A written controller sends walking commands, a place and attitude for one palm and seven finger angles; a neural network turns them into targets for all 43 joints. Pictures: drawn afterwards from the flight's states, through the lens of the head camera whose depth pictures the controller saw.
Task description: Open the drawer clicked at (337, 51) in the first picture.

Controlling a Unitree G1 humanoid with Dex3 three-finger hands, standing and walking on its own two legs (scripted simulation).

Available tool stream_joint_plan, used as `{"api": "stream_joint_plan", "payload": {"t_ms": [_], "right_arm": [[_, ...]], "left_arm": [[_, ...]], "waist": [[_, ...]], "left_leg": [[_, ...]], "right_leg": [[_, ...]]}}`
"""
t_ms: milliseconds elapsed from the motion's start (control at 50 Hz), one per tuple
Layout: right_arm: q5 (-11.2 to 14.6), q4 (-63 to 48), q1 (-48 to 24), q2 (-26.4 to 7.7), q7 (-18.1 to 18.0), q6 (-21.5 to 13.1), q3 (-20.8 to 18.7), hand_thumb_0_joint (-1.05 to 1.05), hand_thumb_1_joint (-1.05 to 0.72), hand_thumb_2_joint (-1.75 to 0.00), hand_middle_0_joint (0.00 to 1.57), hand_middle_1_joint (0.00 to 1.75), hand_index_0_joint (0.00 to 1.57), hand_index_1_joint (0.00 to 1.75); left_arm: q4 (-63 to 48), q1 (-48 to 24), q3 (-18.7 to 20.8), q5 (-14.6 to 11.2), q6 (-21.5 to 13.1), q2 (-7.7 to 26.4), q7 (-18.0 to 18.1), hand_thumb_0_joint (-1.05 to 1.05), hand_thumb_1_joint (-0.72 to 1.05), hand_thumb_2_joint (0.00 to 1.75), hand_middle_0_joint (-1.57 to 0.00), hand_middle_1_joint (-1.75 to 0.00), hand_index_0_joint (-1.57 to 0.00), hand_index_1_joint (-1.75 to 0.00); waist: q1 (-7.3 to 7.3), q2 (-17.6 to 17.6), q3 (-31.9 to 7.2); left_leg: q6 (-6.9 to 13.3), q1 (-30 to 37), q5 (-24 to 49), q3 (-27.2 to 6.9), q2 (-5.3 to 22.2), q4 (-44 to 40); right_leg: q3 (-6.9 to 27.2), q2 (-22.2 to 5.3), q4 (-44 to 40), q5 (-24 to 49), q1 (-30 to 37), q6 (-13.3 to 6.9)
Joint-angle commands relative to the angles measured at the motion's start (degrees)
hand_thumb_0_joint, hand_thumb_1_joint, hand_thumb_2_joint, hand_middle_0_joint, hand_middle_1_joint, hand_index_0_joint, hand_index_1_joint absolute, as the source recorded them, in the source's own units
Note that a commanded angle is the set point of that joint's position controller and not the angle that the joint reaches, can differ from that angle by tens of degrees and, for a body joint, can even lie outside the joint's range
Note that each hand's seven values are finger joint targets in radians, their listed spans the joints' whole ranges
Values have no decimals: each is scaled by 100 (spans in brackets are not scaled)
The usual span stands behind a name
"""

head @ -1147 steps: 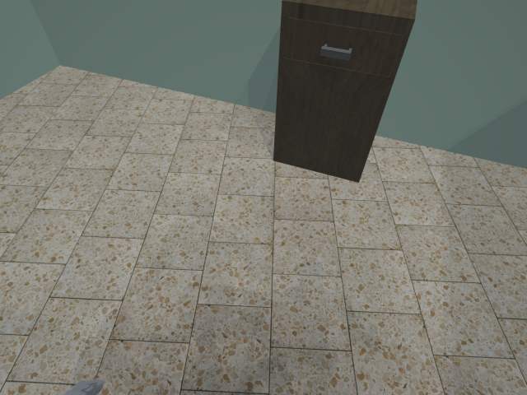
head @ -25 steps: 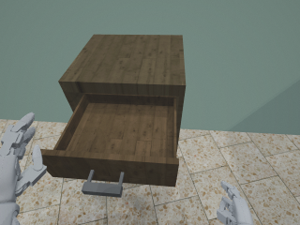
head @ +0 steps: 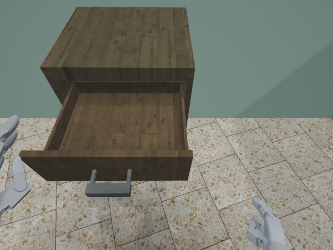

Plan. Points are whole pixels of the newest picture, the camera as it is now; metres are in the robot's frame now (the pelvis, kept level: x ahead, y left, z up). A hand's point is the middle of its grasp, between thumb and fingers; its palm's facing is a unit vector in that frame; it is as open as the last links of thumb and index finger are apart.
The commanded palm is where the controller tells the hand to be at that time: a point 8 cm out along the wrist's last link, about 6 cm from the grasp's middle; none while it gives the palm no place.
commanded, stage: step back with the hand held close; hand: left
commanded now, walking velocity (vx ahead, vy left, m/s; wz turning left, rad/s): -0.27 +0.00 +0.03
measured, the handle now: (110, 181) +0.30 +0.17 -0.07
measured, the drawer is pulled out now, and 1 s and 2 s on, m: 0.29 0.29 0.29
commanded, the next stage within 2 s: stop stepping back and stand still in 0.88 s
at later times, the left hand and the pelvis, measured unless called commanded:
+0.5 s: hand (3, 231) +0.13 +0.24 +0.16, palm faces +0.42 -0.78 -0.45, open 7.4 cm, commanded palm +0.06 +0.28 +0.18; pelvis -0.06 -0.01 -0.02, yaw +2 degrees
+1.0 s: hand out of the picture +0.07 +0.17 +0.17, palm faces +0.25 -0.84 -0.48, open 7.4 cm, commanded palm -0.02 +0.23 +0.18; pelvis -0.15 -0.05 -0.01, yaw -2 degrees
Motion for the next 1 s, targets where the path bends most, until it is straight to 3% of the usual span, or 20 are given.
{"api": "stream_joint_plan", "payload": {"t_ms": [0,120,260,360,420,480,520,580,600,620,640,660,700,760,860,900,920,940,960,980], "right_arm": [[-9,-916,-503,-626,-73,-460,-196,0,-90,-90,20,30,20,30],[-75,-878,-366,-636,-91,-608,-177,0,-90,-90,20,30,20,30],[-143,-887,-317,-649,-128,-785,-105,0,-90,-90,20,30,20,30],[-275,-767,-235,-584,-163,-943,-123,0,-90,-90,20,30,20,30],[-307,-702,-232,-611,-136,-965,-145,0,-90,-90,20,30,20,30],[-113,-567,-161,-581,-14,-879,-206,0,-90,-90,20,30,20,30],[-142,-476,-242,-441,90,-762,-133,0,-90,-90,20,30,20,30],[-128,-455,-327,-388,55,-664,-2,0,-90,-90,20,30,20,30],[-137,-483,-371,-538,33,-663,-68,0,-90,-90,20,30,20,30],[-156,-605,-468,-667,27,-720,-125,0,-90,-90,20,30,20,30],[-178,-564,-524,-544,28,-778,-183,0,-90,-90,20,30,20,30],[-183,-597,-317,-499,61,-844,-210,0,-90,-90,20,30,20,30],[-247,-410,-237,-545,87,-953,-266,0,-90,-90,20,30,20,30],[-166,-273,-231,-599,202,-1034,-246,0,-90,-90,20,30,20,30],[-165,-284,-400,-683,230,-1029,-99,0,-90,-90,20,30,20,30],[-111,-380,-519,-681,242,-967,-92,0,-90,-90,20,30,20,30],[-75,-441,-520,-623,258,-909,-92,0,-90,-90,20,30,20,30],[34,-556,-345,-505,285,-859,-143,0,-90,-90,20,30,20,30],[137,-646,-588,-600,247,-806,-256,0,-90,-90,20,30,20,30],[80,-549,-484,-424,205,-661,-189,0,-90,-90,20,30,20,30]], "left_arm": [[-1199,120,657,-7,-410,642,218,0,90,90,-20,-30,-20,-30],[-1353,-68,609,61,-496,625,340,0,90,90,-20,-30,-20,-30],[-1540,-216,620,158,-595,593,469,0,90,90,-20,-30,-20,-30],[-1496,-36,708,140,-609,584,521,0,90,90,-20,-30,-20,-30],[-1492,-136,726,95,-640,577,482,0,90,90,-20,-30,-20,-30],[-1257,-401,721,19,-614,757,417,0,90,90,-20,-30,-20,-30],[-1251,-524,641,28,-571,744,383,0,90,90,-20,-30,-20,-30],[-1236,-405,688,77,-573,747,321,0,90,90,-20,-30,-20,-30],[-1389,-388,672,95,-605,756,308,0,90,90,-20,-30,-20,-30],[-1586,-435,648,171,-698,733,330,0,90,90,-20,-30,-20,-30],[-1375,-328,799,181,-718,845,361,0,90,90,-20,-30,-20,-30],[-1368,-90,806,70,-750,755,313,0,90,90,-20,-30,-20,-30],[-1714,-181,749,-28,-743,679,285,0,90,90,-20,-30,-20,-30],[-1856,-273,470,-44,-679,510,181,0,90,90,-20,-30,-20,-30],[-1512,-473,552,-120,-619,653,53,0,90,90,-20,-30,-20,-30],[-1467,-424,825,-155,-708,891,-29,0,90,90,-20,-30,-20,-30],[-1414,-394,944,-149,-757,1016,-71,0,90,90,-20,-30,-20,-30],[-1488,-293,848,-129,-746,1033,-88,0,90,90,-20,-30,-20,-30],[-1346,-73,958,-128,-682,1148,-40,0,90,90,-20,-30,-20,-30],[-1000,310,1015,-146,-562,980,42,0,90,90,-20,-30,-20,-30]], "waist": [[86,168,-976],[23,4,-792],[22,750,-717],[22,775,-998],[-9,423,-916],[-22,-854,-841],[-19,-1340,-1011],[-70,-776,-693],[-46,56,-551],[6,1346,-519],[-26,1621,-777],[-31,1341,-1190],[39,1003,-1042],[95,1275,-1217],[98,1252,-954],[173,781,-999],[143,150,-941],[82,-1233,-1248],[126,-1648,-1218],[44,-1230,-1254]], "left_leg": [[198,-404,445,-603,623,-480],[204,-720,-723,-729,523,-376],[354,-1726,-1684,-1173,977,-1163],[397,-1736,-334,-1220,1155,-721],[291,-1894,-1012,-1046,858,-187],[-64,-841,-1732,-401,-4,1591],[-92,-298,-1271,-342,-94,2490],[-19,28,-881,-302,48,150],[177,-300,-722,-791,518,-939],[548,-893,-118,-1739,1467,-1339],[826,-1081,426,-2022,2079,-1470],[896,-1168,366,-1947,2161,-1544],[956,-302,2528,-1455,2000,-809],[725,790,3549,-943,1774,-481],[524,137,1789,-1027,1634,-561],[327,-128,836,-785,1335,-183],[105,-200,219,-331,934,314],[-220,-426,-547,162,149,1385],[-239,-873,-1404,-159,-288,2905],[-235,-1190,-1485,-447,-140,3607]], "right_leg": [[434,-443,-114,773,592,-136],[690,-504,-393,-258,149,-220],[267,-87,468,-577,761,-65],[283,17,984,-176,886,-87],[837,-288,550,-312,566,-289],[2429,-1513,-1373,-1677,-840,-856],[2183,-1891,-1499,-783,-828,-1061],[1106,-1152,-734,43,-633,-531],[792,-647,-70,-205,-473,-236],[296,-40,1174,-389,-234,31],[161,146,2348,-1346,-199,68],[330,250,3352,-1766,-6,2],[430,188,3299,-1738,-717,43],[90,83,2249,-1451,-808,91],[-62,99,281,-708,230,76],[-152,-21,-630,188,628,64],[25,-375,-989,726,492,-43],[968,-1217,-1181,1853,523,-478],[1961,-2003,-1301,2515,151,-907],[1681,-2108,-998,2850,372,-1163]]}}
